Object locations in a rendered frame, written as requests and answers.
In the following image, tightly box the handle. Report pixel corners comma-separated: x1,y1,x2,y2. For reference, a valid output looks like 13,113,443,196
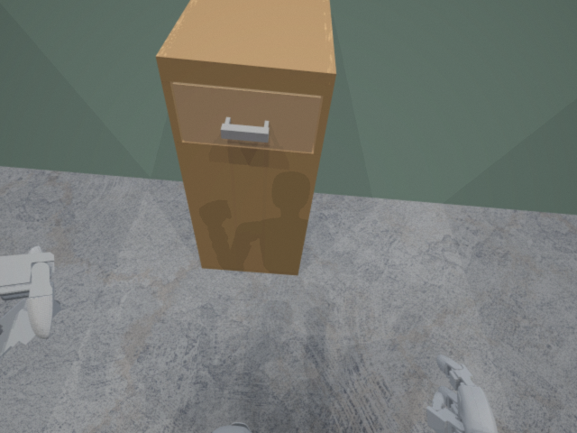
221,117,269,143

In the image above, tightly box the cabinet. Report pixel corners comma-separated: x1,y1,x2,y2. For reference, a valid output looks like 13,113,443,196
156,0,336,275

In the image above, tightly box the robot right hand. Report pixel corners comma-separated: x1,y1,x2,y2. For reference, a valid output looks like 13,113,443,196
426,355,498,433

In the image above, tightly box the robot left hand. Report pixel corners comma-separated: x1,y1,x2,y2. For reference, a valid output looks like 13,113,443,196
0,246,61,363

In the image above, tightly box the drawer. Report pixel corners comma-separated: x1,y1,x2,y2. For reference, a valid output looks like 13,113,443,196
173,82,321,152

